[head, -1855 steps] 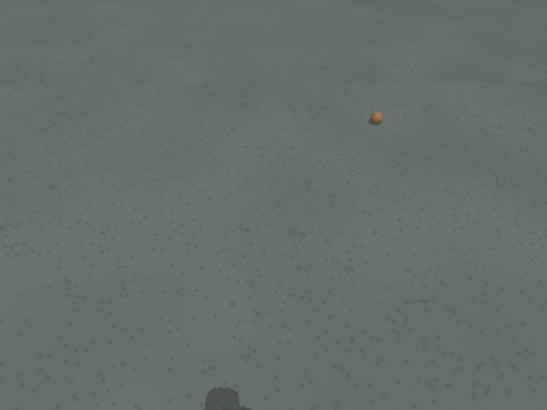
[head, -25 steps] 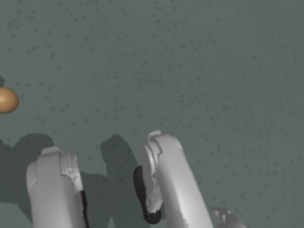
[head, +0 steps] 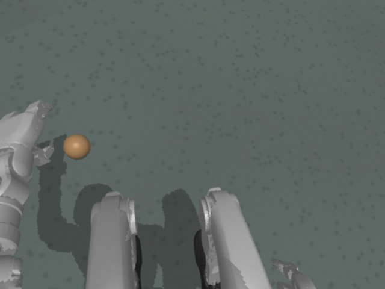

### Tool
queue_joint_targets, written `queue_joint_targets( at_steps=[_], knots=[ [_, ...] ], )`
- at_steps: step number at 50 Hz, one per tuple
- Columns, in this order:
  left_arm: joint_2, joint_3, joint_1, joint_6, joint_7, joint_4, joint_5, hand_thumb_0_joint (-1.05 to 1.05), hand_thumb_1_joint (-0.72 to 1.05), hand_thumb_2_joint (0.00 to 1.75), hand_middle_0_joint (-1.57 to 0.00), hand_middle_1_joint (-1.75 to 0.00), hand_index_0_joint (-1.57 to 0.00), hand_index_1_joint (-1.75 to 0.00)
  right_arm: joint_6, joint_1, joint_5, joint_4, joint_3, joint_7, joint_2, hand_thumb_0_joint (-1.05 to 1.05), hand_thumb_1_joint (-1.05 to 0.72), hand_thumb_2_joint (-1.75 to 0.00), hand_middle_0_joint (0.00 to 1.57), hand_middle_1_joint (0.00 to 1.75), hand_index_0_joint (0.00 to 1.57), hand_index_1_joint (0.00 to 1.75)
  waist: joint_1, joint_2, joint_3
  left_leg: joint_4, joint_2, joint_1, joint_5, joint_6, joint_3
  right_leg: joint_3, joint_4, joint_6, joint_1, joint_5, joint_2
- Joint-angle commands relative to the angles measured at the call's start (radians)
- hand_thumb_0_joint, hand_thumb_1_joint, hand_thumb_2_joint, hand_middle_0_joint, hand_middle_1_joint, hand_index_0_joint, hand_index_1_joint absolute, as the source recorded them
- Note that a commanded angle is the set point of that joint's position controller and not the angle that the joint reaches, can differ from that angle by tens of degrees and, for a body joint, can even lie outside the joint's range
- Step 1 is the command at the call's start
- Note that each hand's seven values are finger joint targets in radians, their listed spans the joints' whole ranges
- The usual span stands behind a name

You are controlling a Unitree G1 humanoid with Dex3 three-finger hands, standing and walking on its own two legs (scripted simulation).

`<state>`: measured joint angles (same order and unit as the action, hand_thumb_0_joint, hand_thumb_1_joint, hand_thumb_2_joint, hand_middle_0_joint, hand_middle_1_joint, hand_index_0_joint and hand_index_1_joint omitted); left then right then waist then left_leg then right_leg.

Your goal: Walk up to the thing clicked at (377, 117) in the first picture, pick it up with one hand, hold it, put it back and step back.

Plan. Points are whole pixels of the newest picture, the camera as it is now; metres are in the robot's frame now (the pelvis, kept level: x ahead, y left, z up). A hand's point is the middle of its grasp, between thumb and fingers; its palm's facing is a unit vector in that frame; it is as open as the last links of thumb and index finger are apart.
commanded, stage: home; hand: left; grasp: from above
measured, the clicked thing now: (77, 146) +0.49 +0.31 -0.39
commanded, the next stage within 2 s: none
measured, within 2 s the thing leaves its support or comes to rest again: neither
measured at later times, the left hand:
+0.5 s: hand (2, 219) +0.26 +0.23 +0.09, palm faces +0.02 -0.92 -0.39, open 7.4 cm
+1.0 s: hand out of the picture +0.22 +0.20 +0.24, palm faces +0.20 -0.96 -0.20, open 7.4 cm
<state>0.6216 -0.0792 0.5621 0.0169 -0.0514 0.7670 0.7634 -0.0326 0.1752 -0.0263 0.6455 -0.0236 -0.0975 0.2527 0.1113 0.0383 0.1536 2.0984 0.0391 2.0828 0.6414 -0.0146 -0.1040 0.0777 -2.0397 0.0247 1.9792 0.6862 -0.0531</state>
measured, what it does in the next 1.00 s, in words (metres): rises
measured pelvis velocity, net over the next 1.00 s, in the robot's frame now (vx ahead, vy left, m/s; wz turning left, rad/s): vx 0.09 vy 0.00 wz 0.15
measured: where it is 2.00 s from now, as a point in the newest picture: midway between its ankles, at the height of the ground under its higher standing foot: (171, 278)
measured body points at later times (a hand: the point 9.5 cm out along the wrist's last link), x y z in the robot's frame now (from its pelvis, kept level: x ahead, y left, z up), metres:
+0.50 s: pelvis +0.03 +0.00 +0.18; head +0.14 +0.04 +0.62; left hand +0.26 +0.28 +0.11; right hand +0.25 -0.21 +0.10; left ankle +0.08 +0.12 -0.39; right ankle +0.09 -0.12 -0.39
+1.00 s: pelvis +0.09 +0.00 +0.29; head +0.10 +0.01 +0.74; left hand +0.21 +0.25 +0.26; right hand +0.27 -0.22 +0.23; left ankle +0.08 +0.12 -0.39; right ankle +0.09 -0.12 -0.39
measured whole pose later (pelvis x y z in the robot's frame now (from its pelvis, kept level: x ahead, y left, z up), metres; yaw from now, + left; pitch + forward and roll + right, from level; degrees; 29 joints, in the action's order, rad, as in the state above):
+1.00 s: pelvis +0.09 +0.00 +0.29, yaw +8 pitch +11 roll -3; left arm 0.22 -0.02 -0.52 -0.45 -0.04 -0.14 -0.06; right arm 0.20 0.31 0.01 0.50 -0.04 0.18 0.22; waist 0.05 0.05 0.18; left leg 1.00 0.02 0.72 0.47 0.00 -0.06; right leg 0.05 -0.93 0.00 0.63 0.49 -0.02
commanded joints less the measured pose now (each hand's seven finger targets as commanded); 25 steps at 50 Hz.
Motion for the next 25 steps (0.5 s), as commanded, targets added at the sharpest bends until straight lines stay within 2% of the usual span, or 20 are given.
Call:
queue_joint_targets(
  at_steps=[1, 3, 4, 6, 7, 9, 11, 14, 15, 18, 23, 25],
  knots=[
    [0.176, -0.062, 0.099, -0.032, 0.009, -0.327, -0.151, 0.00, 0.90, 0.90, -0.20, -0.30, -0.20, -0.30, 0.026, 0.096, 0.031, -0.095, 0.091, 0.037, 0.197, 0.00, -0.90, -0.90, 0.20, 0.30, 0.20, 0.30, -0.018, 0.154, 0.608, -0.382, -0.005, -0.605, -0.084, -0.024, -0.008, 0.019, 0.327, -0.054, -0.388, -0.184, -0.008],
    [0.134, -0.054, 0.031, -0.047, 0.013, -0.376, -0.201, 0.00, 0.90, 0.90, -0.20, -0.30, -0.20, -0.30, 0.036, 0.074, 0.037, -0.108, 0.092, 0.049, 0.192, 0.00, -0.90, -0.90, 0.20, 0.30, 0.20, 0.30, -0.022, 0.146, 0.582, -0.440, 0.000, -0.666, -0.067, -0.022, -0.012, 0.016, 0.371, -0.054, -0.419, -0.174, -0.005],
    [0.128, -0.059, 0.024, -0.053, 0.011, -0.429, -0.226, 0.00, 0.90, 0.90, -0.20, -0.30, -0.20, -0.30, 0.044, 0.064, 0.041, -0.115, 0.095, 0.057, 0.192, 0.00, -0.90, -0.90, 0.20, 0.30, 0.20, 0.30, -0.028, 0.153, 0.598, -0.461, -0.002, -0.701, -0.065, -0.020, -0.007, 0.010, 0.393, -0.054, -0.438, -0.172, -0.002],
    [0.076, -0.042, -0.043, -0.071, 0.013, -0.452, -0.274, 0.00, 0.88, 0.90, -0.20, -0.30, -0.20, -0.30, 0.060, 0.041, 0.045, -0.122, 0.093, 0.073, 0.189, 0.00, -0.90, -0.90, 0.20, 0.30, 0.20, 0.30, -0.022, 0.166, 0.544, -0.525, 0.002, -0.756, -0.045, -0.013, -0.024, 0.009, 0.426, -0.051, -0.452, -0.163, 0.004],
    [0.079, -0.055, -0.074, -0.081, 0.010, -0.490, -0.300, 0.00, 0.87, 0.89, -0.20, -0.30, -0.20, -0.30, 0.068, 0.027, 0.049, -0.130, 0.094, 0.080, 0.188, 0.00, -0.90, -0.90, 0.20, 0.30, 0.20, 0.30, -0.034, 0.165, 0.554, -0.548, 0.001, -0.792, -0.044, -0.012, -0.026, 0.006, 0.447, -0.052, -0.479, -0.164, 0.005],
    [0.035, -0.047, -0.139, -0.103, 0.006, -0.524, -0.352, 0.00, 0.85, 0.88, -0.20, -0.30, -0.20, -0.30, 0.085, 0.005, 0.054, -0.142, 0.091, 0.094, 0.180, 0.00, -0.90, -0.90, 0.20, 0.30, 0.20, 0.30, -0.035, 0.161, 0.535, -0.599, 0.000, -0.838, -0.024, -0.009, -0.032, 0.000, 0.489, -0.050, -0.516, -0.151, 0.008],
    [-0.001, -0.040, -0.207, -0.129, 0.000, -0.561, -0.403, 0.00, 0.89, 0.91, -0.20, -0.31, -0.20, -0.31, 0.101, -0.008, 0.058, -0.154, 0.089, 0.107, 0.171, 0.00, -0.90, -0.90, 0.20, 0.30, 0.20, 0.30, -0.031, 0.142, 0.529, -0.629, -0.005, -0.889, -0.060, -0.008, -0.018, -0.009, 0.544, -0.050, -0.576, -0.166, 0.010],
    [-0.028, -0.050, -0.319, -0.175, -0.014, -0.613, -0.487, 0.00, 0.90, 0.91, -0.20, -0.31, -0.20, -0.31, 0.120, -0.028, 0.065, -0.173, 0.078, 0.128, 0.154, 0.00, -0.90, -0.90, 0.20, 0.30, 0.20, 0.30, -0.035, 0.093, 0.508, -0.674, -0.016, -0.929, -0.097, -0.015, 0.010, -0.027, 0.637, -0.048, -0.694, -0.185, 0.011],
    [-0.058, -0.032, -0.337, -0.187, -0.015, -0.631, -0.514, 0.00, 0.90, 0.91, -0.20, -0.31, -0.20, -0.31, 0.127, -0.033, 0.063, -0.173, 0.076, 0.135, 0.147, 0.00, -0.90, -0.90, 0.20, 0.30, 0.20, 0.30, -0.021, 0.091, 0.479, -0.693, -0.016, -0.937, -0.095, -0.016, 0.016, -0.034, 0.668, -0.047, -0.719, -0.181, 0.012],
    [-0.070, -0.051, -0.392, -0.221, -0.024, -0.682, -0.594, 0.00, 0.90, 0.90, -0.20, -0.30, -0.20, -0.30, 0.150, -0.047, 0.065, -0.187, 0.069, 0.156, 0.138, 0.00, -0.90, -0.90, 0.20, 0.30, 0.20, 0.30, -0.027, 0.092, 0.424, -0.773, -0.019, -0.992, -0.040, -0.017, 0.018, -0.050, 0.755, -0.045, -0.792, -0.134, 0.015],
    [-0.135, -0.047, -0.547, -0.283, -0.040, -0.762, -0.682, 0.00, 0.90, 0.90, -0.20, -0.30, -0.20, -0.30, 0.176, -0.019, 0.068, -0.208, 0.050, 0.191, 0.115, 0.00, -0.90, -0.90, 0.20, 0.30, 0.20, 0.30, -0.035, 0.081, 0.402, -0.889, -0.020, -1.153, -0.155, -0.009, 0.012, -0.048, 0.865, -0.045, -0.946, -0.233, 0.015],
    [-0.170, -0.038, -0.598, -0.309, -0.044, -0.782, -0.712, 0.00, 0.90, 0.90, -0.20, -0.30, -0.20, -0.30, 0.187, -0.005, 0.067, -0.208, 0.038, 0.209, 0.102, 0.00, -0.90, -0.90, 0.20, 0.30, 0.20, 0.30, -0.028, 0.068, 0.353, -0.936, -0.022, -1.181, -0.178, -0.009, 0.017, -0.049, 0.922, -0.044, -1.009, -0.254, 0.016]
  ],
)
